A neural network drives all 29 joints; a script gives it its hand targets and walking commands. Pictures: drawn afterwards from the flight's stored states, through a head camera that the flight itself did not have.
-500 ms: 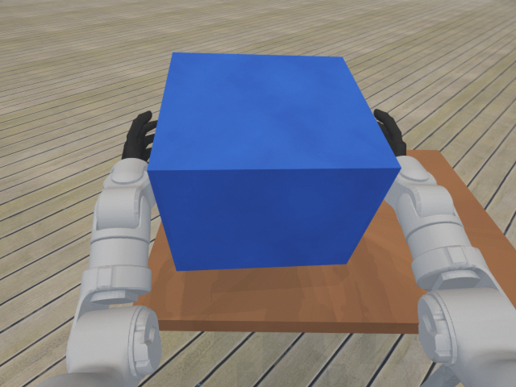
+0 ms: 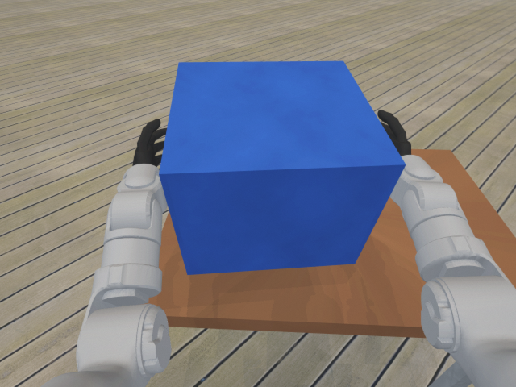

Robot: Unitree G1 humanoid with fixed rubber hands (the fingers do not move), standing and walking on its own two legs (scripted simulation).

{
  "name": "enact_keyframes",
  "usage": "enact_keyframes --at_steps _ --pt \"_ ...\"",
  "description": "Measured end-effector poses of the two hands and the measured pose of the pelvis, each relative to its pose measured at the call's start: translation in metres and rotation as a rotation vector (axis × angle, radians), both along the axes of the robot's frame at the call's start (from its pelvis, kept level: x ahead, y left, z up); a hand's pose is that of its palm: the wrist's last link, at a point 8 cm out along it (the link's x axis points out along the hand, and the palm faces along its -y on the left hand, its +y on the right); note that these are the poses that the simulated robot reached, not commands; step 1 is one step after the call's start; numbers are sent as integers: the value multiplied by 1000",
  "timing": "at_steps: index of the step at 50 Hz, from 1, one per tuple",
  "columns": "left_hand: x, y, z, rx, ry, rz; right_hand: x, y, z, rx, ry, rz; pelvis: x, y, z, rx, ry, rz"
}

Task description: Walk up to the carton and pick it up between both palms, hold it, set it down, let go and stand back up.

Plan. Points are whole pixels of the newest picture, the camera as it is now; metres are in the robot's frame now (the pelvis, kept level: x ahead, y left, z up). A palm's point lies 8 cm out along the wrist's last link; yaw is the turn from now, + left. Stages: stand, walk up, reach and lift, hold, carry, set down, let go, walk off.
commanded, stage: set down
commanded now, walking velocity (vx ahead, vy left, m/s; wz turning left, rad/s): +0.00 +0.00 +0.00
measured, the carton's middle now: (267, 164) +0.44 +0.01 +0.16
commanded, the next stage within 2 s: none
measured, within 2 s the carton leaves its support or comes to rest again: neither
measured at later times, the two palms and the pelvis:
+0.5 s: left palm (158, 181) +0.39 +0.19 +0.16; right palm (389, 162) +0.42 -0.20 +0.17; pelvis +0.00 -0.01 +0.00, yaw +0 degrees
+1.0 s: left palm (170, 194) +0.40 +0.18 +0.12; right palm (385, 166) +0.45 -0.20 +0.15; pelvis +0.01 -0.02 +0.00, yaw -1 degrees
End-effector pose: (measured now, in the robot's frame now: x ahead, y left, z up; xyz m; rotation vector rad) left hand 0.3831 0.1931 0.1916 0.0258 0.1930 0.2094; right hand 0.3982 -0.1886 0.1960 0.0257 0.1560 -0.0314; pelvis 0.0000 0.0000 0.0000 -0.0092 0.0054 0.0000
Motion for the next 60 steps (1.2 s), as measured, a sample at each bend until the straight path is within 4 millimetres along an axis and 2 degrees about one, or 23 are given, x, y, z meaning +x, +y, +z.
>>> enact_keyframes --at_steps 18,28,44,60 --pt "3 -5 -22 4 36 36 16 -5 -18 -19 25 33 -3 -9 -1 4 59 -2" --pt "10 -8 -33 -6 47 53 28 -7 -24 -32 33 56 1 -14 -1 7 88 -7" --pt "16 -15 -60 -7 74 79 46 -13 -47 -55 48 91 7 -18 -2 8 154 -15" --pt "22 -22 -73 -20 91 96 59 -19 -54 -60 59 110 4 -21 -4 16 219 -35"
